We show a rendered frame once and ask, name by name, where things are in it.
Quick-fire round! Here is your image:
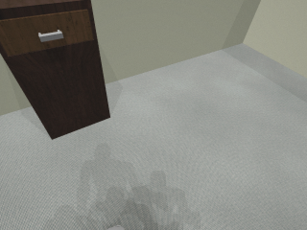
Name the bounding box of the handle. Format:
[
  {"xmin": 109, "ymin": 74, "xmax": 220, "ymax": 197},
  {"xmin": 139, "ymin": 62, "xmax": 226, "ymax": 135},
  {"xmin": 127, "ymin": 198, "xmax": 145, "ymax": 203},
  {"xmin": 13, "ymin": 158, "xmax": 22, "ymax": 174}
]
[{"xmin": 38, "ymin": 30, "xmax": 64, "ymax": 42}]

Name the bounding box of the cabinet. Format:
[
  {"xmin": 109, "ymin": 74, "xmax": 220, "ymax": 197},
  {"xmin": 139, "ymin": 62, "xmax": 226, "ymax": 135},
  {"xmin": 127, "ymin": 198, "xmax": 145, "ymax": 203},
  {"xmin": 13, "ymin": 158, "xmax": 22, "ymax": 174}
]
[{"xmin": 0, "ymin": 0, "xmax": 110, "ymax": 140}]

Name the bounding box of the drawer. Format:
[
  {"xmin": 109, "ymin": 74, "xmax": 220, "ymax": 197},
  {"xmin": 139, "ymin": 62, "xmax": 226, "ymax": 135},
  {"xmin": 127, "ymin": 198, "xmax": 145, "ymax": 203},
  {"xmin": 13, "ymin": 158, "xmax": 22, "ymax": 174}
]
[{"xmin": 0, "ymin": 9, "xmax": 93, "ymax": 56}]

